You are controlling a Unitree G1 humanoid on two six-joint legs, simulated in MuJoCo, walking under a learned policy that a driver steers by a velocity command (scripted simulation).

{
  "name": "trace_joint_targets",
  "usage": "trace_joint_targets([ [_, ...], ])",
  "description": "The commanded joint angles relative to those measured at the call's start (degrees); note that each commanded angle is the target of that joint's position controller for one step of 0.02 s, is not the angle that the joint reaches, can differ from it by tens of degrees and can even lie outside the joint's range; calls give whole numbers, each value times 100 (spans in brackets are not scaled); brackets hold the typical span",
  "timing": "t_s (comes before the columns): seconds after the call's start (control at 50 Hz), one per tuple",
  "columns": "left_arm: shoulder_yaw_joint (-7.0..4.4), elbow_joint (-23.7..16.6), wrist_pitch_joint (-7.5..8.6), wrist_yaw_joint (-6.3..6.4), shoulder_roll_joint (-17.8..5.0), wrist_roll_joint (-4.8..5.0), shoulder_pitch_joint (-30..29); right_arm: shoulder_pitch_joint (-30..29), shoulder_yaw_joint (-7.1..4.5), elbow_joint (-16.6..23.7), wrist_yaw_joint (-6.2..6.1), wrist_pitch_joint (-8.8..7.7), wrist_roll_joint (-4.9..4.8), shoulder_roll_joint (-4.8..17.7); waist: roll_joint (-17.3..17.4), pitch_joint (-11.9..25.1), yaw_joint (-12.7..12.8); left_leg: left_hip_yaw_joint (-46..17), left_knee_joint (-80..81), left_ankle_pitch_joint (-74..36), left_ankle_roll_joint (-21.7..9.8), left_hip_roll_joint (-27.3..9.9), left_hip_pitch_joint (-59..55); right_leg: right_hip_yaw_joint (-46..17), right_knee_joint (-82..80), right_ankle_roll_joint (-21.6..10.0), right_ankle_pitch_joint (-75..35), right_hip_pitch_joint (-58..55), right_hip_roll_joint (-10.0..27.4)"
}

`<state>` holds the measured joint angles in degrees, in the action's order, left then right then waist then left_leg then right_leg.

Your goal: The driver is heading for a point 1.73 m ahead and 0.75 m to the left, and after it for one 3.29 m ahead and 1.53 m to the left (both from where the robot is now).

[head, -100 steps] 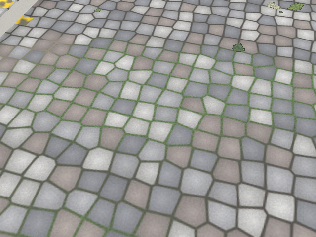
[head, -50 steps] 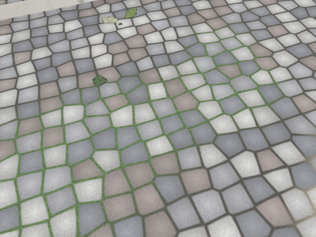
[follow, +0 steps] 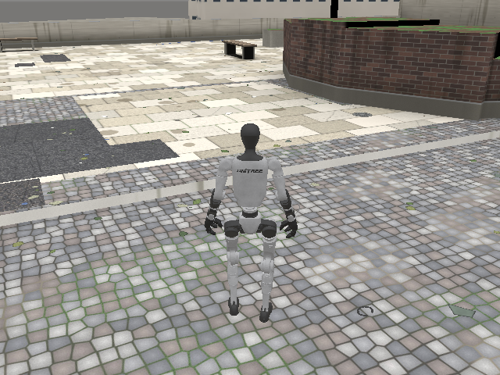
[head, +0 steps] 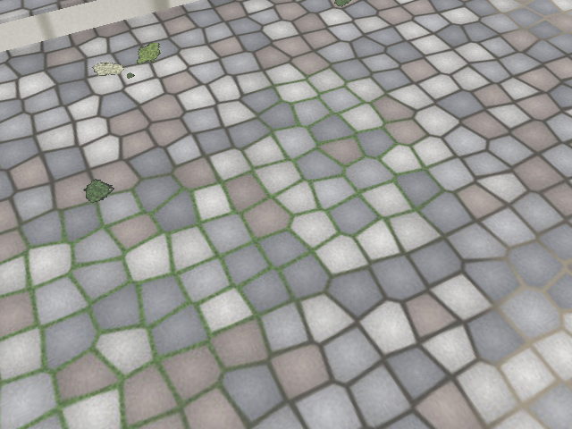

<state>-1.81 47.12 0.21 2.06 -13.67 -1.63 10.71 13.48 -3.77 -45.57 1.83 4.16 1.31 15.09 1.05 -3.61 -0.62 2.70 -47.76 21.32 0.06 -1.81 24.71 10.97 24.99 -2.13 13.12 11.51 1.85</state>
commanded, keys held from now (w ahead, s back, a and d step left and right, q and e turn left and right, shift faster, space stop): q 0.98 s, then no key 0.02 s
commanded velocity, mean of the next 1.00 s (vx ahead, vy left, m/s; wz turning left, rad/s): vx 0.01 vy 0.00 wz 0.57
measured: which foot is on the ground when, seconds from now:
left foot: up 0.00-0.08, down 0.10-0.62, up 0.64-1.00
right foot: down 0.00-0.10, up 0.12-0.60, down 0.62-1.00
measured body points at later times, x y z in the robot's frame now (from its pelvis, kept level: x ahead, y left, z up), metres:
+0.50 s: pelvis +0.01 +0.02 +0.00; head +0.05 +0.04 +0.45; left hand +0.07 +0.32 -0.12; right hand +0.19 -0.22 -0.11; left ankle +0.02 +0.10 -0.74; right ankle +0.06 -0.11 -0.70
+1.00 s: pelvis +0.02 +0.00 +0.00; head +0.05 +0.02 +0.45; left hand -0.04 +0.29 -0.11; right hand +0.28 -0.15 -0.12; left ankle -0.06 +0.09 -0.71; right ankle +0.07 -0.09 -0.74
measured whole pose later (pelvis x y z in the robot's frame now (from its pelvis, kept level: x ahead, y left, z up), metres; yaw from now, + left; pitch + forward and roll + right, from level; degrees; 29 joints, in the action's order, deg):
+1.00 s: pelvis +0.02 +0.00 +0.00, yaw +35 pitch +0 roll +0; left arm -2.2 41.2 -0.9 1.0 -15.7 -1.6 11.8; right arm 9.9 -3.8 -40.8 3.0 5.1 0.2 17.2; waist 0.4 -5.0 0.7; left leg 0.5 -44.7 25.9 1.6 0.7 19.3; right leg 8.5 27.5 -1.2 15.9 11.2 3.0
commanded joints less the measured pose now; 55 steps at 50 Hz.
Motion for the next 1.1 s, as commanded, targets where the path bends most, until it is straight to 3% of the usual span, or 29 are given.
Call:
trace_joint_targets([
  [0.02,-264,-304,21,-40,-975,-8,-28,41,-60,483,47,-34,-23,344,-895,458,55,114,485,121,-144,5,-467,-971,-545,-923,-1520,-58,1703],
  [0.06,-312,-308,-28,-61,-1077,38,-84,133,-63,532,44,-99,-26,336,-712,494,-77,232,1337,-253,-279,124,-961,-804,-54,-663,-1285,38,1645],
  [0.08,-322,-246,-63,-74,-1037,19,77,259,-79,495,17,-179,-5,416,-381,548,-129,83,1983,-766,-347,195,-1390,-595,431,-358,-762,248,1463],
  [0.1,-279,-252,-110,-114,-793,-13,352,417,-181,501,-57,-284,70,883,874,561,-112,-1266,2977,-1327,-533,-652,-1810,-75,1778,56,346,838,926],
  [0.12,-160,-669,-180,-80,-427,25,96,513,-369,637,-84,-319,4,1726,1999,381,-141,-3430,3206,-3222,-1447,-2116,-1992,-111,2831,412,2513,2299,-244],
  [0.14,-192,-670,-263,-33,-683,-20,-228,954,-403,492,-125,-284,-56,1571,1103,624,-461,-3189,3093,-3240,-1892,-2049,-2005,-978,3694,397,2505,2286,-141],
  [0.16,-208,-640,-281,-55,-686,52,-198,676,-314,508,-170,-248,-72,1295,802,457,-243,-2671,3033,-2919,-1827,-1712,-1821,-1170,3932,366,2028,2345,-48],
  [0.18,-217,-560,-240,-78,-701,104,-121,197,-245,593,-199,-202,-75,1064,555,291,-27,-2240,3091,-2484,-1556,-1294,-1623,-1284,3767,334,1467,2272,53],
  [0.2,-246,-521,-207,-90,-784,48,-64,-160,-203,697,-219,-186,-108,939,601,308,95,-2009,3080,-2445,-1357,-1011,-1646,-1274,3630,326,1114,2226,56],
  [0.22,-263,-438,-208,-110,-836,-26,90,-288,-171,761,-219,-187,-116,833,604,460,131,-1831,3009,-2860,-1319,-854,-1690,-1198,3719,351,914,2076,-23],
  [0.24,-267,-417,-225,-127,-823,-37,170,-221,-165,766,-199,-201,-127,834,474,614,134,-1791,2947,-3124,-1320,-821,-1759,-1197,3770,378,846,1992,-82],
  [0.28,-247,-462,-260,-139,-730,11,146,-45,-204,728,-173,-242,-128,948,318,685,84,-1867,2908,-3140,-1338,-809,-1889,-1238,3568,438,803,2018,-110],
  [0.44,-197,-749,-267,-65,-697,58,-278,204,-288,725,-167,-201,-20,1138,526,542,-160,-2660,2831,-2152,-1445,-747,-1705,-1380,2322,446,963,1792,-274],
  [0.54,-167,-863,-166,-14,-737,147,-114,-30,-325,774,-113,-173,-6,1174,624,669,-59,-3153,2590,-2760,-1263,-612,-1468,-1414,1454,275,1074,984,-509],
  [0.58,-150,-817,-103,30,-703,162,235,-286,-323,797,-106,-156,-57,1140,591,680,185,-3210,2419,-2608,-978,-388,-1180,-1397,398,184,624,235,-569],
  [0.6,-166,-772,-53,79,-764,124,465,-419,-297,829,-124,-160,-116,1052,454,664,338,-3082,2202,-2043,-688,-138,-785,-1506,-480,128,127,-378,-381],
  [0.62,-249,-821,-23,140,-1221,30,461,-216,-206,883,-134,-187,-149,697,-475,712,186,-2434,1371,-581,-320,380,-178,-2582,-1172,-128,495,-877,776],
  [0.64,-340,-1012,-61,118,-1735,14,-46,70,-199,921,-181,-201,-127,596,-1581,515,-34,-1083,264,1102,-99,1403,740,-4057,-1411,-781,-170,-764,2015],
  [0.66,-309,-1003,-90,70,-1456,-9,61,48,-308,806,-200,-181,78,1075,-996,492,34,-1014,-870,1201,-31,880,570,-3796,-1148,-1176,-830,-325,2148],
  [0.68,-188,-1062,-84,40,-1054,34,-148,71,-349,705,-161,-163,54,1094,-652,380,-96,-1047,-1288,905,-11,794,454,-3250,-1045,-1138,-1151,-116,1810],
  [0.7,-135,-1107,-85,18,-867,41,-387,176,-345,603,-113,-122,38,1026,-553,256,-198,-978,-1631,568,45,737,398,-2633,-968,-968,-1362,-5,1417],
  [0.72,-123,-1132,-75,35,-843,38,-489,241,-339,572,-42,-78,22,988,-769,309,-240,-887,-1864,317,106,712,478,-2232,-893,-845,-1560,-169,1159],
  [0.76,-135,-1129,-64,49,-852,19,-319,212,-294,552,47,-35,-40,917,-898,372,-95,-684,-1898,220,266,667,624,-1783,-745,-843,-2208,-495,998],
  [0.86,-241,-930,-46,28,-1019,17,300,-345,-183,765,97,31,-65,731,-941,439,271,-471,-974,370,374,436,753,-1621,-565,-1020,-2592,-1223,1327],
  [1.0,-350,-834,-70,-137,-1276,13,234,-453,-79,951,105,-9,-141,628,-1202,565,247,80,856,459,37,387,-633,-1152,-96,-857,-2807,-668,1453],
  [1.04,-344,-775,-116,-154,-1274,115,143,-97,-50,838,38,-102,-47,569,-916,619,-64,94,2336,-641,-132,490,-1474,-897,487,-523,-2328,-245,1279],
  [1.06,-308,-729,-132,-169,-1120,110,350,49,-89,802,-30,-189,59,825,-221,737,-121,-674,3036,-1219,-237,67,-2205,-619,1194,-161,-1411,388,1038],
  [1.08,-116,-1035,-174,-226,-446,22,484,-11,-177,992,-85,-281,52,1494,1541,847,89,-3037,3239,-3038,-758,-1829,-2888,-129,2534,347,1877,1853,263],
  [1.1,-176,-1089,-292,-136,-784,3,30,608,-286,788,-103,-290,-78,1635,1117,961,-438,-2975,2985,-3330,-1557,-2069,-2350,-876,3181,316,2391,1814,-27],
])
Velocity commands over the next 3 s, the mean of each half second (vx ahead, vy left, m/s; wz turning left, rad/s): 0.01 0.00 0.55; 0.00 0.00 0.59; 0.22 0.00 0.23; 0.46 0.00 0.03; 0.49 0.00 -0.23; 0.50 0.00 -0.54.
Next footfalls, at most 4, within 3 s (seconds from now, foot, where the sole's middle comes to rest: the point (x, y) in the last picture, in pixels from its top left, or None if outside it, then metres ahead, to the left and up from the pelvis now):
0.10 left None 0.06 0.11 -0.78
0.62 right None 0.10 -0.07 -0.78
1.06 left None -0.02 0.11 -0.78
1.62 right None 0.30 0.09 -0.78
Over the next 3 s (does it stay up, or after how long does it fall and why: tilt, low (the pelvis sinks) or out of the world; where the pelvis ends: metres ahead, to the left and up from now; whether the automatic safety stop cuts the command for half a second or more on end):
stays up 0.77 0.48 0.00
